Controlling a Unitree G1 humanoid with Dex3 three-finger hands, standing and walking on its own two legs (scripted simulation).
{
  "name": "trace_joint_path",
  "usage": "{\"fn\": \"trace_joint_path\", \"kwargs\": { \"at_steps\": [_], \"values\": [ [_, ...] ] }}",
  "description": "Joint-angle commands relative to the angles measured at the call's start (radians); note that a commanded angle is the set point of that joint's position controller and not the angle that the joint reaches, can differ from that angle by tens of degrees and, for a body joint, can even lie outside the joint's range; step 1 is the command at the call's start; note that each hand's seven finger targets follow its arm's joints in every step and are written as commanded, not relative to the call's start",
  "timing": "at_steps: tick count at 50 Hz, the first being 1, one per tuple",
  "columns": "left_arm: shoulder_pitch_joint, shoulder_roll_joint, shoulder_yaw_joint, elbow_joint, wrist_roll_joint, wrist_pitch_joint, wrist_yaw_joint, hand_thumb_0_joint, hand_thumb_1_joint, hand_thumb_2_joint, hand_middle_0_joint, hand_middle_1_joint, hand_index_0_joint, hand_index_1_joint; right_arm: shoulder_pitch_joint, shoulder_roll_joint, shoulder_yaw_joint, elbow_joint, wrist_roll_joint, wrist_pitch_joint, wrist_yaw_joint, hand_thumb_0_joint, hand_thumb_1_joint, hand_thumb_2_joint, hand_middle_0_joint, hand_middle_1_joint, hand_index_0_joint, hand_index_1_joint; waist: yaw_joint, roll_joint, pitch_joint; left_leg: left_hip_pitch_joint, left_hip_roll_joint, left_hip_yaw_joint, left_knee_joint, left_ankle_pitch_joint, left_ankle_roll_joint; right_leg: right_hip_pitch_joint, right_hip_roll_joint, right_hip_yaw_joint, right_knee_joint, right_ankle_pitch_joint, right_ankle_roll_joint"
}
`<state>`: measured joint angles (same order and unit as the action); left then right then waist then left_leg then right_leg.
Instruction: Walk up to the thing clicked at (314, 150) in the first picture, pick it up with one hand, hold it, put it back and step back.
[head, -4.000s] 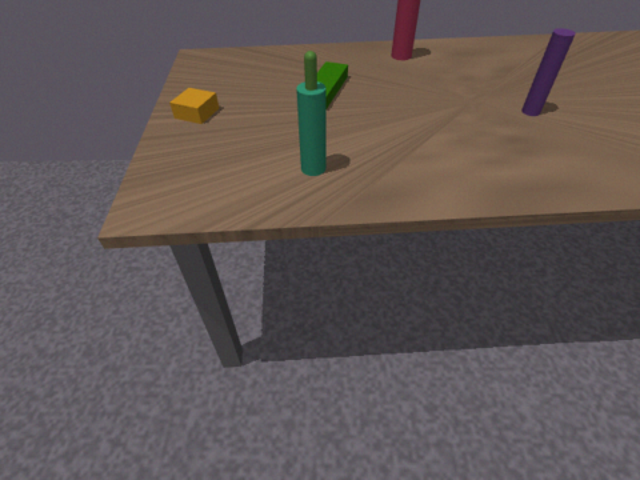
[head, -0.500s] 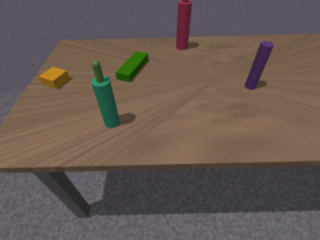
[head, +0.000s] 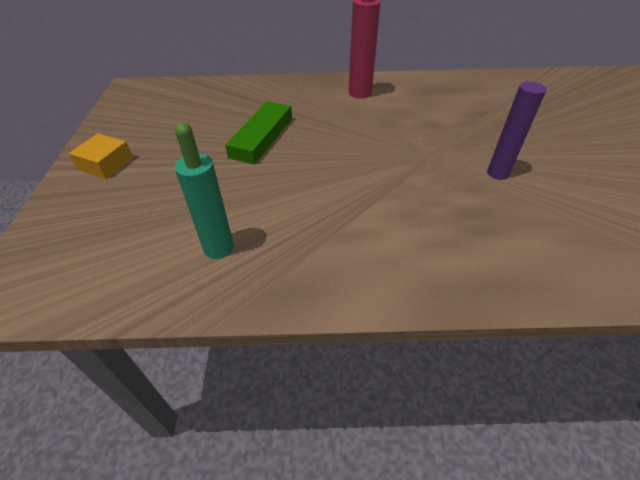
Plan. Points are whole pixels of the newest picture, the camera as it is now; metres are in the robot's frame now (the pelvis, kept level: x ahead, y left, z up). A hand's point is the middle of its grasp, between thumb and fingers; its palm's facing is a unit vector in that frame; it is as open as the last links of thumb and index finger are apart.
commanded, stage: stand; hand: left
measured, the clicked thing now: (202, 195) +0.54 +0.19 +0.07
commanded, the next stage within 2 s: none
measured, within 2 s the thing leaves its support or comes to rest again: neither
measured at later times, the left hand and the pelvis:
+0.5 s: hand out of the picture +0.07 +0.25 -0.16, palm faces -0.01 -0.94 -0.35, open 7.3 cm; pelvis +0.00 -0.01 +0.00, yaw +0 degrees
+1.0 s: hand out of the picture +0.06 +0.25 -0.16, palm faces -0.02 -0.94 -0.35, open 7.3 cm; pelvis +0.00 -0.01 +0.00, yaw +0 degrees
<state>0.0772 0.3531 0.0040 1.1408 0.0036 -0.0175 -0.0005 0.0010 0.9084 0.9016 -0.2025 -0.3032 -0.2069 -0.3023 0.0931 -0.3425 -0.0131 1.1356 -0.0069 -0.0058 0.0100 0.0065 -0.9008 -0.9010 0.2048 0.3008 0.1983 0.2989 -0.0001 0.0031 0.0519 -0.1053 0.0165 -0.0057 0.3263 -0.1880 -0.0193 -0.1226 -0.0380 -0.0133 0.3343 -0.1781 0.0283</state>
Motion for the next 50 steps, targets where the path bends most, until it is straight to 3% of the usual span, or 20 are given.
{"fn": "trace_joint_path", "kwargs": {
  "at_steps": [1, 10, 13, 23, 32, 42, 50],
  "values": [
    [-0.04, 0.217, 0.039, -0.053, 0.005, -0.015, 0.009, 0.0, 0.9, 0.9, -0.2, -0.3, -0.2, -0.3, -0.036, -0.215, -0.032, -0.059, -0.002, -0.025, -0.014, 0.0, -0.9, -0.9, 0.2, 0.3, 0.2, 0.3, -0.004, -0.002, -0.091, -0.013, 0.112, -0.085, -0.059, 0.158, 0.03, 0.047, -0.098, 0.078, -0.043, 0.147, -0.038],
    [-0.03, 0.213, 0.037, -0.054, 0.004, -0.015, 0.006, 0.0, 0.9, 0.9, -0.2, -0.3, -0.2, -0.3, -0.05, -0.22, -0.028, -0.063, 0.001, -0.028, -0.015, 0.0, -0.9, -0.9, 0.2, 0.3, 0.2, 0.3, 0.0, 0.005, -0.086, 0.016, 0.115, -0.083, -0.05, 0.184, 0.028, 0.035, -0.097, 0.077, -0.053, 0.166, -0.041],
    [-0.033, 0.22, 0.041, -0.056, 0.007, -0.013, 0.007, 0.0, 0.9, 0.9, -0.2, -0.3, -0.2, -0.3, -0.035, -0.218, -0.027, -0.063, 0.0, -0.023, -0.016, 0.0, -0.9, -0.9, 0.2, 0.3, 0.2, 0.3, -0.006, -0.004, -0.083, -0.003, 0.11, -0.077, -0.054, 0.133, 0.031, 0.042, -0.1, 0.083, -0.06, 0.145, -0.044],
    [-0.018, 0.22, 0.04, -0.056, 0.005, -0.018, 0.007, 0.0, 0.9, 0.9, -0.2, -0.3, -0.2, -0.3, -0.033, -0.22, -0.023, -0.07, 0.001, -0.025, -0.016, 0.0, -0.9, -0.9, 0.2, 0.3, 0.2, 0.3, -0.002, -0.007, -0.103, 0.025, 0.116, -0.076, -0.034, 0.212, 0.033, 0.058, -0.102, 0.077, -0.049, 0.225, -0.042],
    [-0.017, 0.227, 0.041, -0.057, 0.007, -0.013, 0.007, 0.0, 0.9, 0.9, -0.2, -0.3, -0.2, -0.3, -0.02, -0.216, -0.022, -0.066, -0.002, -0.019, -0.015, 0.0, -0.9, -0.9, 0.2, 0.3, 0.2, 0.3, -0.005, -0.012, -0.059, -0.015, 0.109, -0.079, -0.063, 0.078, 0.03, 0.023, -0.095, 0.083, -0.075, 0.086, -0.042],
    [-0.009, 0.224, 0.041, -0.06, 0.006, -0.013, 0.003, 0.0, 0.9, 0.9, -0.2, -0.3, -0.2, -0.3, -0.021, -0.219, -0.021, -0.066, -0.002, -0.027, -0.016, 0.0, -0.9, -0.9, 0.2, 0.3, 0.2, 0.3, 0.003, -0.004, -0.088, 0.0, 0.116, -0.081, -0.06, 0.132, 0.033, 0.042, -0.098, 0.085, -0.055, 0.135, -0.048],
    [-0.004, 0.217, 0.035, -0.061, 0.005, -0.012, 0.004, 0.0, 0.9, 0.9, -0.2, -0.3, -0.2, -0.301, -0.009, -0.225, -0.022, -0.059, -0.002, -0.024, -0.016, 0.0, -0.9, -0.9, 0.2, 0.3, 0.2, 0.3, 0.0, -0.005, -0.061, -0.008, 0.113, -0.083, -0.065, 0.093, 0.03, 0.016, -0.093, 0.084, -0.065, 0.095, -0.045]
  ]
}}
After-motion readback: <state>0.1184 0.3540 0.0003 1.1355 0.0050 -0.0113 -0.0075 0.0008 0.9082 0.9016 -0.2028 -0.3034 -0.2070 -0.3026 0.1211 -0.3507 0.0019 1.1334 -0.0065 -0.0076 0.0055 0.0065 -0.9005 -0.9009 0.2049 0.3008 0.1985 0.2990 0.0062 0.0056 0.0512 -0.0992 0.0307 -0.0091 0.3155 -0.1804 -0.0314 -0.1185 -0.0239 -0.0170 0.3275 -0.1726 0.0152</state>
